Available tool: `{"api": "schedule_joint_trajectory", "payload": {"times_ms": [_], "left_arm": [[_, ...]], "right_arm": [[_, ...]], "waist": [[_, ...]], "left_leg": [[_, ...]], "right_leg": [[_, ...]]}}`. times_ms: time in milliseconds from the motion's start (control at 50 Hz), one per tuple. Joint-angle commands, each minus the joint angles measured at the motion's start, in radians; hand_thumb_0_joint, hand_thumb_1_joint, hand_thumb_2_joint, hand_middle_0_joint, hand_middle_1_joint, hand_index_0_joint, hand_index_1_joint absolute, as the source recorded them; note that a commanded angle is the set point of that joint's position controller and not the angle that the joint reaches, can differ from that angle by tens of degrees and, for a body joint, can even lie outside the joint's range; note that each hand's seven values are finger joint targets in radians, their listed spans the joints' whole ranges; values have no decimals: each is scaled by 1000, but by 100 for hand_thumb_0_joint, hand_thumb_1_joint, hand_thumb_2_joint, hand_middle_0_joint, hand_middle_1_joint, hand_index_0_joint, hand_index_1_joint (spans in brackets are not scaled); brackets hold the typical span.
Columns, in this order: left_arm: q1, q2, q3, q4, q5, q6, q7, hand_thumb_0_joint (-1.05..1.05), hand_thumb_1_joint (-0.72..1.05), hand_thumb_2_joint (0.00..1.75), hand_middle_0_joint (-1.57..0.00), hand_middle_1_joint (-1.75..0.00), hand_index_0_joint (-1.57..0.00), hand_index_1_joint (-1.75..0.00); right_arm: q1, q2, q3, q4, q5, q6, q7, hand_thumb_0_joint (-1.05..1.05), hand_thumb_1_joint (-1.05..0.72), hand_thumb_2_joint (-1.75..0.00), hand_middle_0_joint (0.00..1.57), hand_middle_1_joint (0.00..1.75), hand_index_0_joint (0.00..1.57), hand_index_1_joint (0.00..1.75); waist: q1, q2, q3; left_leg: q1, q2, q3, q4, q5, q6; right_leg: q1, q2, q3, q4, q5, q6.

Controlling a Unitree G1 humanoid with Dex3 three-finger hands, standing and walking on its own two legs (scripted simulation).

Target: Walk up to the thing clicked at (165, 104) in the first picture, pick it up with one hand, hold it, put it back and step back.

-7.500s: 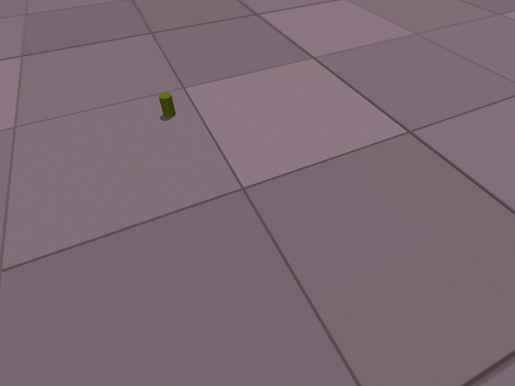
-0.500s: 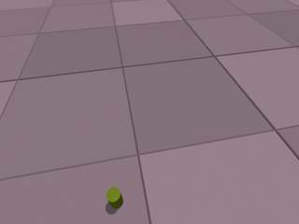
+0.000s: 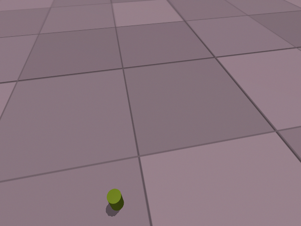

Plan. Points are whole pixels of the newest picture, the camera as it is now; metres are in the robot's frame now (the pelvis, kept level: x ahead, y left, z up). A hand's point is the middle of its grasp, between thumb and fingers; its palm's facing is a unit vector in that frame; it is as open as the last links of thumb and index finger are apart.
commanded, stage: stand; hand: left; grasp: from the side
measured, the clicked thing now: (115, 199) +0.40 +0.23 -0.71
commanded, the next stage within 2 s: go down in 0.80 s
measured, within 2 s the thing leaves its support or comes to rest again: neither
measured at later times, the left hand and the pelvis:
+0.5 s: hand out of the picture +0.07 +0.26 -0.16, palm faces -0.02 -0.94 -0.35, open 7.4 cm; pelvis +0.00 +0.00 +0.00, yaw +0 degrees
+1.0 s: hand out of the picture +0.10 +0.25 -0.15, palm faces +0.05 -0.94 -0.34, open 8.0 cm; pelvis -0.01 +0.00 +0.00, yaw +0 degrees
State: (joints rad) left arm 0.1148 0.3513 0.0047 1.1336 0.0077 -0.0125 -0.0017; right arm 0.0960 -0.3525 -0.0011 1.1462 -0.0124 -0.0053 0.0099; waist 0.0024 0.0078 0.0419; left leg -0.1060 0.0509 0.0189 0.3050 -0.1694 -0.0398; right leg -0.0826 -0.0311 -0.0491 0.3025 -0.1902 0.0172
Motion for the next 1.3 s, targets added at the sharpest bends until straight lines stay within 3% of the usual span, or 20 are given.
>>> {"api": "schedule_joint_trajectory", "payload": {"times_ms": [0,220,260,400,560,620,860,880,900,920,940,960,1000,1040,1060,1100,1120,1140,1240,1280], "left_arm": [[-38,219,39,-67,2,-18,10,0,90,90,-20,-30,-20,-30],[-24,221,38,-61,2,-14,7,0,90,90,-20,-30,-20,-30],[-33,220,39,-62,2,-13,7,0,90,90,-20,-30,-20,-30],[-30,222,39,-67,1,-20,11,0,90,90,-20,-30,-20,-30],[-22,219,38,-66,2,-17,10,0,90,90,-20,-30,-20,-30],[-29,219,39,-64,2,-14,10,0,90,90,-20,-30,-20,-30],[-21,222,39,-64,3,-18,11,0,90,90,-20,-30,-20,-30],[-30,223,40,-65,1,-17,10,0,82,82,-22,-22,-18,-22],[-381,40,40,-416,-47,-108,21,0,74,74,-14,-14,-10,-14],[-462,91,58,-345,-48,-96,28,0,66,66,-6,-6,-3,-6],[-296,207,130,-221,-22,-70,31,0,58,58,-2,-5,-3,-4],[-217,230,159,-97,2,-43,19,0,50,50,-1,-6,-2,-4],[-320,263,190,-149,35,-49,-4,0,34,34,-1,-14,-2,-12],[-135,232,228,-82,68,-22,-17,0,20,28,-2,-16,-4,-14],[-109,243,247,-127,75,-15,-19,0,14,22,-3,-13,-5,-11],[-76,213,246,-166,77,15,-18,0,3,24,-4,-18,-5,-16],[-84,183,227,-182,74,36,-22,0,0,25,-3,-18,-4,-16],[-66,201,249,-207,75,55,-21,0,-5,33,-3,-26,-5,-24],[-98,187,249,-364,67,100,-24,0,-32,13,-4,-10,-4,-10],[-101,168,244,-416,60,104,-23,0,-42,15,-6,-16,-6,-16]], "right_arm": [[-37,-214,-36,-65,2,-20,-17,0,-90,-90,20,30,20,30],[-36,-213,-38,-62,2,-20,-14,0,-90,-90,20,30,20,30],[-32,-213,-37,-60,0,-22,-14,0,-90,-90,20,30,20,30],[-22,-214,-38,-65,3,-22,-16,0,-90,-90,20,30,20,30],[-28,-212,-35,-71,3,-22,-18,0,-90,-90,20,30,20,30],[-25,-210,-34,-70,3,-20,-18,0,-90,-90,20,30,20,30],[-32,-210,-36,-73,3,-21,-15,0,-90,-90,20,30,20,30],[-19,-209,-36,-71,2,-21,-16,0,-90,-90,20,30,20,30],[4,-44,-2,-349,69,-68,-37,0,-98,-93,20,30,20,30],[54,-72,-6,-297,73,-66,-47,0,-101,-93,20,30,20,30],[96,-111,-31,-300,73,-57,-58,0,-101,-93,20,30,20,30],[107,-113,-44,-311,65,-50,-58,0,-98,-92,20,30,20,30],[115,-104,-65,-368,48,-59,-61,0,-100,-93,20,30,20,30],[155,-90,-81,-402,32,-63,-52,0,-98,-92,20,30,20,30],[159,-88,-86,-432,31,-66,-49,0,-97,-92,20,30,20,30],[156,-75,-88,-465,37,-67,-50,0,-94,-91,20,30,20,30],[143,-74,-88,-491,39,-68,-49,0,-93,-90,20,30,20,30],[148,-73,-90,-499,41,-68,-47,0,-94,-91,20,30,20,30],[142,-61,-88,-556,38,-87,-44,0,-87,-89,20,30,20,30],[153,-57,-87,-570,37,-99,-46,0,-87,-89,20,30,20,30]], "waist": [[-5,4,-94],[-3,-6,-45],[-6,5,-55],[-6,-14,-101],[0,-7,-71],[-6,-5,-50],[-2,-17,-65],[-6,-13,-67],[-124,52,20],[-90,12,-15],[-57,-29,-17],[-50,-52,-51],[-30,-70,-158],[11,-11,-226],[28,11,-279],[26,24,-271],[8,16,-249],[13,16,-252],[-11,17,-253],[-25,27,-253]], "left_leg": [[31,97,-63,-23,190,46],[11,91,-71,-49,85,41],[2,89,-71,-48,76,45],[43,99,-65,-16,212,51],[36,100,-68,-28,196,45],[18,93,-65,-38,139,44],[32,99,-68,-30,173,47],[26,96,-66,-35,169,46],[-97,-53,54,36,9,45],[-92,-57,48,45,-15,50],[-107,-48,43,57,-10,48],[-142,-56,41,102,1,52],[-170,-53,32,164,33,56],[-224,-68,31,219,61,48],[-221,-70,32,232,91,43],[-224,-71,30,234,118,39],[-235,-69,26,233,105,38],[-242,-64,22,241,98,39],[-301,-44,14,325,62,36],[-330,-39,10,362,33,35]], "right_leg": [[8,-121,86,-43,190,-28],[-42,-111,88,-61,60,-28],[-23,-116,94,-54,80,-32],[13,-123,90,-31,220,-32],[-8,-117,82,-33,178,-29],[-20,-114,85,-47,130,-27],[-6,-115,80,-40,165,-30],[-3,-118,89,-41,161,-31],[-234,17,28,24,88,-23],[-180,14,14,25,48,-20],[-177,24,3,36,28,-26],[-187,23,2,61,23,-26],[-190,19,7,131,67,-23],[-194,14,12,193,85,-29],[-171,16,13,214,104,-33],[-183,20,11,216,123,-33],[-203,23,8,217,106,-33],[-218,26,6,224,94,-34],[-336,36,-3,312,42,-33],[-382,36,-4,351,14,-32]]}}
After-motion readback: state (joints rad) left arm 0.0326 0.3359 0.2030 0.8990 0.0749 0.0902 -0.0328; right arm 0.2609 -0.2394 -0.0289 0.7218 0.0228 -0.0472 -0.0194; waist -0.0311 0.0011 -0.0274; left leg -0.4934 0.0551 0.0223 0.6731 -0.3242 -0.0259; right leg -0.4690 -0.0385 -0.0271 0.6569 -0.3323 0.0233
